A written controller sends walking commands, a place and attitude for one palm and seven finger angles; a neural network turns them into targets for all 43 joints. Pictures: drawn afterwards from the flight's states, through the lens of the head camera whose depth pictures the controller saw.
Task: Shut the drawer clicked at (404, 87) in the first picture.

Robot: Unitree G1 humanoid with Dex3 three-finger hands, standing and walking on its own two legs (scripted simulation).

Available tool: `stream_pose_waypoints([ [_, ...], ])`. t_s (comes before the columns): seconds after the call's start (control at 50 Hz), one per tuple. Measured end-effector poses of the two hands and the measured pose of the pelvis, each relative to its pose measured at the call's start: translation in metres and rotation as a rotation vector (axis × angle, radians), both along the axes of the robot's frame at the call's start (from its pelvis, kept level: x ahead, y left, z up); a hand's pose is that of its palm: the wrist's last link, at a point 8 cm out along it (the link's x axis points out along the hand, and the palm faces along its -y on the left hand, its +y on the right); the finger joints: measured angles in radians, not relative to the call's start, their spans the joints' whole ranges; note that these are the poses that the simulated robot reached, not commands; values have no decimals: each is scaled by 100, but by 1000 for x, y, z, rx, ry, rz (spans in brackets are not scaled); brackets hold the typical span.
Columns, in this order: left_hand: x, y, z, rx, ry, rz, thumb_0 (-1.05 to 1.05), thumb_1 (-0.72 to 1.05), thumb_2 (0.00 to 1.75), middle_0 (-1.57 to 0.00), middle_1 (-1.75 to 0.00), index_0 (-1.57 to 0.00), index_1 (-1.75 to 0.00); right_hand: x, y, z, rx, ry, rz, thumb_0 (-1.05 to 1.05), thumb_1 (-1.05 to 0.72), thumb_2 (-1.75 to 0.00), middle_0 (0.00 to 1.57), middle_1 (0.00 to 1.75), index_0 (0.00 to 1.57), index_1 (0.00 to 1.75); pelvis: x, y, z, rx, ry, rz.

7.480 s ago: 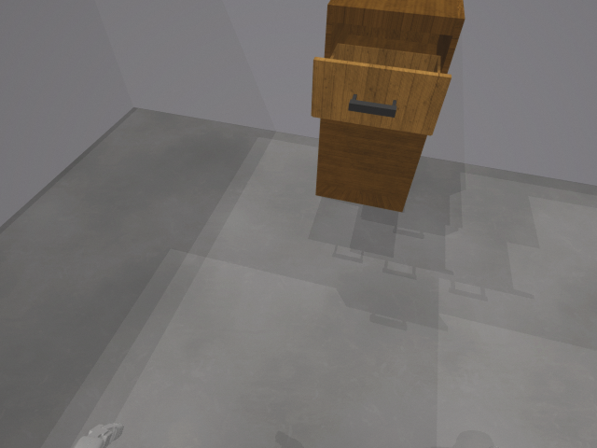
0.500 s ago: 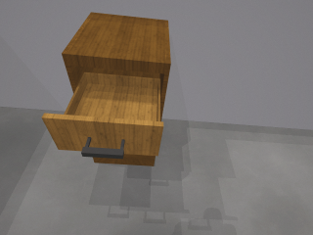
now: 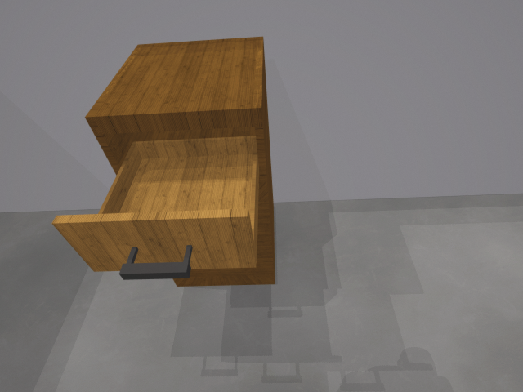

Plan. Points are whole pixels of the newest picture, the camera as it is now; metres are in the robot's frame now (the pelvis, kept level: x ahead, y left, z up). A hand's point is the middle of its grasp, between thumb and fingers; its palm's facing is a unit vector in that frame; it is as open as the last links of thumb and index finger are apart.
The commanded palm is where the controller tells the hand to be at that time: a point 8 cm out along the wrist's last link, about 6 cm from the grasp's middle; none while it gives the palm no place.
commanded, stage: look again from close up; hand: left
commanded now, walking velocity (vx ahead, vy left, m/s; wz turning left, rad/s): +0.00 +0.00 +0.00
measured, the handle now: (158, 261) +0.38 +0.24 -0.06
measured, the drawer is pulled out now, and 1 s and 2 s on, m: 0.28 0.28 0.28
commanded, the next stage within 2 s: shuffle to correct the standing spot in 0.16 s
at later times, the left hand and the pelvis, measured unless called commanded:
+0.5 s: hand out of the picture -0.03 +0.16 -0.17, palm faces +0.08 -0.98 -0.18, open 7.4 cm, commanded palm none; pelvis -0.01 +0.00 +0.00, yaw +1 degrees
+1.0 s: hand out of the picture +0.05 +0.24 -0.19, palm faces +0.05 -0.98 -0.18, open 7.4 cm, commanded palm none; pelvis +0.07 +0.07 -0.02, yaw +0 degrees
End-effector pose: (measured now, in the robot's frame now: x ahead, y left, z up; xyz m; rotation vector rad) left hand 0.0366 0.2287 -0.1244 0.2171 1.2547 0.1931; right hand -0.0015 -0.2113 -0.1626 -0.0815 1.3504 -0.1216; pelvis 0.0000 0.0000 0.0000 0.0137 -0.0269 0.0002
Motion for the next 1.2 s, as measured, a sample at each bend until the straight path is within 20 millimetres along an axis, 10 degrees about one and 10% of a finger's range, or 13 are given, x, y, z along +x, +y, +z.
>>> stream_pose_waypoints([
  [0.26, -49, -22, -2, -36, 104, 37, 0, 92, 90, -20, -30, -20, -30, -9, -26, 10, -21, 35, 26, 1, -91, -90, 20, 30, 20, 30, -11, -17, 6, 1, -4, 7],
  [0.56, -76, -9, -20, -112, 182, 91, 0, 90, 90, -20, -30, -20, -30, -43, 3, 19, -39, 143, 14, 1, -91, -90, 20, 30, 20, 30, 2, 8, 1, -11, 8, 5],
  [0.72, -30, 16, -20, -67, 127, 65, 0, 90, 90, -20, -30, -20, -30, -49, 35, 7, 11, 204, -19, 0, -91, -90, 20, 30, 20, 30, 25, 20, -8, -9, 19, 3],
  [0.94, -17, 51, -37, -111, 188, 95, 0, 90, 90, -20, -30, -20, -30, 67, 48, 7, -71, -18, 27, 3, -94, -90, 20, 30, 20, 30, 62, 66, -16, -16, 2, 18],
  [1.2, 86, 70, -5, -22, 57, 20, 1, 94, 90, -19, -30, -20, -30, 86, 73, 12, -7, 51, 13, 2, -92, -90, 20, 30, 20, 30, 87, 66, 4, 17, 28, -1],
])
